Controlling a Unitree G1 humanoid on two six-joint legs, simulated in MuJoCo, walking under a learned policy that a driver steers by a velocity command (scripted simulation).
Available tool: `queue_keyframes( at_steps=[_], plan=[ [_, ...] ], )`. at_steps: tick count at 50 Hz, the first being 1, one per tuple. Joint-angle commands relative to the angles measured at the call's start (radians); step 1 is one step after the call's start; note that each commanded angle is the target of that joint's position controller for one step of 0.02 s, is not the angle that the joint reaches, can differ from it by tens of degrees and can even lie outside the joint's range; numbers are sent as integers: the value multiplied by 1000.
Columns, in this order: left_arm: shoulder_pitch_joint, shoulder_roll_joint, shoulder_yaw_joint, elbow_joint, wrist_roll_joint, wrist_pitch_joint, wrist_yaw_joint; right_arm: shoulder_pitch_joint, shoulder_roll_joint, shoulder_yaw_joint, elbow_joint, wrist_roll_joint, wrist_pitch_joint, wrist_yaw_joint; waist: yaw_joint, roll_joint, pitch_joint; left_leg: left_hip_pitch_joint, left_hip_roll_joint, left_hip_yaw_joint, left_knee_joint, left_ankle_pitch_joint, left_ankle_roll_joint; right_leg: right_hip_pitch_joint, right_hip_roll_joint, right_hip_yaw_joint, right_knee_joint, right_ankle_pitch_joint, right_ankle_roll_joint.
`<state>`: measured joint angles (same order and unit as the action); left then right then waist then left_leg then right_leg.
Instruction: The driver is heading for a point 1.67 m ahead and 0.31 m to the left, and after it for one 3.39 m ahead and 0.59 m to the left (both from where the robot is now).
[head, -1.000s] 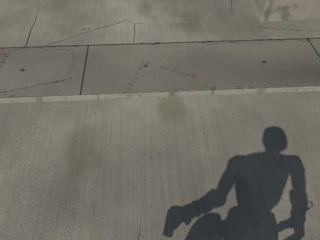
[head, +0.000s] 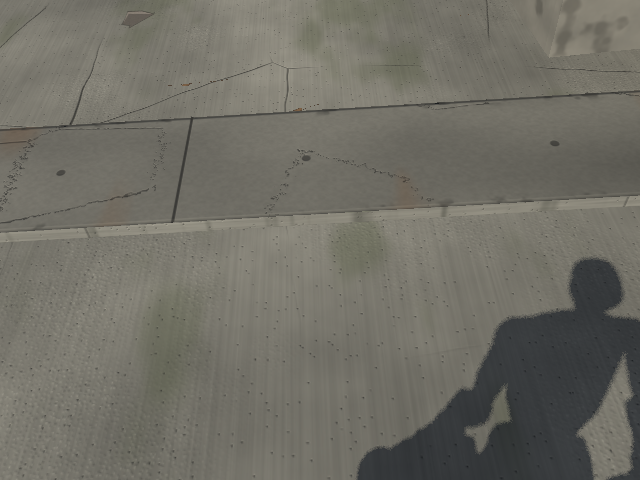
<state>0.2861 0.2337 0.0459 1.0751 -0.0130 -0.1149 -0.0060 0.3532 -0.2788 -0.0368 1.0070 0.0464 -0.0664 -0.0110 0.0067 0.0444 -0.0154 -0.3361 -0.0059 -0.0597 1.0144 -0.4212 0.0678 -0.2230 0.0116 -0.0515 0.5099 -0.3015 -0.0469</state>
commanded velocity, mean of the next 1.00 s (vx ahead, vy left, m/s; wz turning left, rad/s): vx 0.48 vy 0.00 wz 0.33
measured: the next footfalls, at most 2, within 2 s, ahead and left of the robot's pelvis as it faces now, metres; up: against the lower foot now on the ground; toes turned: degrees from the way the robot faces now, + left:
left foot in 0.40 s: +0.37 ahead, +0.13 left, +0.00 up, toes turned +13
right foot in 0.90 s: +0.70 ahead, +0.03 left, +0.00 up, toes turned +21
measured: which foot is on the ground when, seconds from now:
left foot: up 0.00-0.38, down 0.40-0.92, up 0.94-1.00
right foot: down 0.00-0.38, up 0.40-0.88, down 0.90-1.00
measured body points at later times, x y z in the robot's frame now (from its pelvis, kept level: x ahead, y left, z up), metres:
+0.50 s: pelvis +0.26 +0.05 -0.02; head +0.30 +0.06 +0.43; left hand +0.23 +0.32 -0.15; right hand +0.47 -0.16 -0.13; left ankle +0.33 +0.13 -0.74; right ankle +0.12 -0.11 -0.62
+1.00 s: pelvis +0.57 +0.07 -0.01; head +0.59 +0.08 +0.44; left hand +0.63 +0.38 -0.10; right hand +0.70 -0.17 -0.14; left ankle +0.39 +0.14 -0.65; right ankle +0.67 +0.01 -0.74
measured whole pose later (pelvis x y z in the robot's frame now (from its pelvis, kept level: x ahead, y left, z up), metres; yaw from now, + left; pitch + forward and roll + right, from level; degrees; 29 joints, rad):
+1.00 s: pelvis +0.57 +0.07 -0.01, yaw +21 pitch +2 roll +0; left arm 0.14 0.27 0.04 0.77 0.00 -0.12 -0.03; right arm 0.36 -0.28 -0.04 0.85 0.02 -0.07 0.00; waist -0.03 0.02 0.02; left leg -0.31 -0.05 -0.08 1.11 -0.43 0.05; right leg -0.39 0.03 -0.03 0.51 -0.15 -0.05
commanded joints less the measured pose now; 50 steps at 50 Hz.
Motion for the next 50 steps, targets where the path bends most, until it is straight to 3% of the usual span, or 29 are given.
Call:
queue_keyframes(
  at_steps=[1,3,7,11,14,17,18,19,20,21,22,23,24,25,26,28,31,35,39,41,43,44,45,46,47,48,49,50],
  plan=[
    [56,102,2,-25,6,-18,-10,-85,-79,-20,-94,0,-42,8,22,-134,137,-492,87,-87,146,160,36,253,-309,403,-372,-81,-113],
    [80,69,-8,-19,19,-10,-5,-76,-62,-27,-84,-8,-28,19,16,-153,113,-417,94,-59,87,251,23,227,-237,207,-366,167,-63],
    [112,110,-4,-18,35,-5,17,-178,-12,-17,-143,-14,-7,28,23,-102,132,-448,82,-35,-45,370,-21,188,-228,70,-397,371,-86],
    [130,133,-3,-31,23,-2,35,-338,14,2,-224,-23,-9,44,58,-95,159,-369,74,69,-283,499,-25,158,-222,-42,-433,414,-76],
    [173,142,2,-24,12,12,38,-409,17,7,-275,-21,-10,66,62,-84,173,-371,59,112,-370,464,8,260,-254,-90,-381,543,-71],
    [138,181,13,-52,14,35,48,-362,-27,-17,-299,-19,-11,84,-8,-139,86,-240,-15,184,-377,342,65,358,-280,-135,-190,1051,-51],
    [120,194,18,-68,20,47,53,-273,-61,-35,-284,-16,-8,88,-62,-165,24,-134,-50,201,-365,298,87,363,-283,-145,-51,1193,-44],
    [95,208,22,-87,21,56,54,-134,-112,-63,-252,-14,-4,86,-135,-168,-61,61,-80,196,-404,313,118,309,-271,-147,140,1211,-32],
    [80,212,20,-112,21,52,52,19,-175,-96,-219,-15,6,69,-213,-115,-137,348,-35,68,-460,307,159,104,-227,-144,404,988,-1],
    [194,51,-26,-150,50,21,22,62,-263,-112,-213,-17,16,51,-103,172,-258,741,244,-441,-467,205,336,-350,-31,-101,821,-53,55],
    [133,84,-24,-185,5,-33,1,86,-222,-97,-224,-31,9,44,-131,127,-395,814,360,-840,-702,15,422,-508,53,137,1005,-269,40],
    [-8,164,1,-233,-36,-62,-5,48,-163,-84,-219,-40,-4,39,-149,70,-220,705,316,-700,-752,35,341,-612,-17,181,984,-177,5],
    [-55,166,0,-260,-35,-72,0,-43,-129,-73,-237,-36,-16,41,-95,-31,-107,522,274,-554,-764,140,296,-584,-65,170,887,-78,-8],
    [-49,161,6,-250,-15,-67,11,-122,-101,-63,-260,-37,-23,47,-40,-104,-45,355,231,-452,-781,258,270,-513,-97,160,804,-40,2],
    [-13,166,16,-248,-2,-50,16,-167,-89,-57,-276,-46,-27,46,4,-93,-27,242,194,-376,-797,338,257,-426,-124,168,747,-18,15],
    [17,146,20,-259,14,-19,17,-183,-86,-54,-282,-38,-25,40,40,-59,-1,118,160,-286,-825,417,248,-359,-148,146,650,-5,48],
    [-81,116,11,-305,35,-1,24,-121,-115,-59,-262,-39,-27,19,14,-24,31,26,123,-169,-848,530,238,-363,-146,95,461,148,98],
    [-238,83,-5,-346,24,-11,16,-29,-125,-58,-231,-29,-20,8,-68,6,34,44,75,-99,-826,436,165,-296,-92,63,130,451,91],
    [-339,117,-1,-390,7,-20,-2,32,-132,-56,-201,-26,-17,10,-107,26,54,206,152,-173,-776,391,159,-352,-76,80,21,424,59],
    [-348,137,5,-407,8,-28,-14,51,-137,-58,-191,-29,-7,5,-96,33,50,314,199,-213,-726,454,148,-381,-67,86,-15,331,28],
    [-288,158,14,-400,7,-33,-19,37,-151,-62,-192,-32,4,0,-53,59,26,365,212,-220,-659,616,125,-304,-44,67,-41,241,-7],
    [-185,181,28,-372,8,-34,-16,17,-146,-58,-199,-35,8,0,4,54,-33,360,174,-187,-554,777,105,-159,-18,41,-76,254,-35],
    [-25,224,45,-338,17,-35,-11,1,-119,-44,-216,-45,7,3,76,28,-165,264,122,-143,-351,773,78,99,-90,104,-33,302,-90],
    [127,310,69,-317,30,-29,-7,87,-49,-21,-232,-45,-7,8,88,-153,-330,-77,-12,-60,6,471,6,507,-308,433,-19,253,-224],
    [190,272,66,-278,11,-16,-16,141,-29,-10,-217,-28,-20,12,87,-340,-393,-320,-89,-65,229,-132,-27,648,-426,771,-163,56,-299],
    [138,200,43,-290,-6,-11,-17,54,-130,-31,-235,-13,-31,15,98,-224,-242,-431,-20,-105,304,-106,-15,554,-388,733,-206,-88,-249],
    [58,173,32,-311,-1,-2,-15,-45,-140,-33,-264,-11,-37,17,82,-144,-116,-450,32,-60,287,-14,-12,409,-343,601,-227,-59,-212],
    [1,161,26,-320,9,3,-19,-99,-125,-32,-277,-29,-41,16,55,-81,-18,-432,64,-32,216,52,-16,259,-297,507,-263,54,-206]
  ],
)
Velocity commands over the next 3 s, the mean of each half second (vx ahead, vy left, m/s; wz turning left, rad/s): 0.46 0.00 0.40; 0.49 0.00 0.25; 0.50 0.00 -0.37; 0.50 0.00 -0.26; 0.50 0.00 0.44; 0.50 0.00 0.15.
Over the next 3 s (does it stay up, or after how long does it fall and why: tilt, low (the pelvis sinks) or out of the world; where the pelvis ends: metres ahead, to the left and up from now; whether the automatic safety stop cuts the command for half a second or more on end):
stays up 1.61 0.24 0.04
